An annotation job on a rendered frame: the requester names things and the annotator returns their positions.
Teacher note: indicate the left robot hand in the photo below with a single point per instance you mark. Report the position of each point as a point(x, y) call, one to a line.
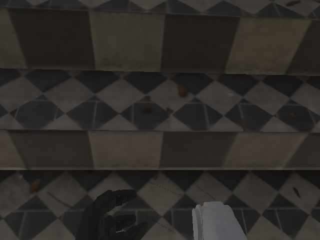
point(94, 226)

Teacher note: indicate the robot right thigh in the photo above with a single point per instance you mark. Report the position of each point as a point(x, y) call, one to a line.
point(215, 221)

